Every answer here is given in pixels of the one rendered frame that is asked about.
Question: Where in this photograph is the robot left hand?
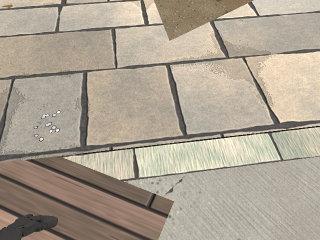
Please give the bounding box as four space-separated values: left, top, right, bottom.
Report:
0 214 58 240

